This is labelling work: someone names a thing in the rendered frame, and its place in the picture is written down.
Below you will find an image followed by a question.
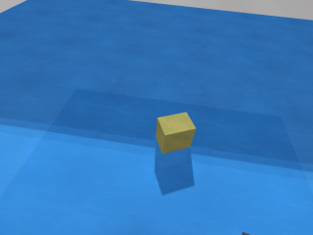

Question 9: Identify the carton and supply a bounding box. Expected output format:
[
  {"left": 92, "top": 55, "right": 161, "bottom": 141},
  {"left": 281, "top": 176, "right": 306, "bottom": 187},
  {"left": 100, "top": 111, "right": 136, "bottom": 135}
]
[{"left": 156, "top": 112, "right": 196, "bottom": 154}]

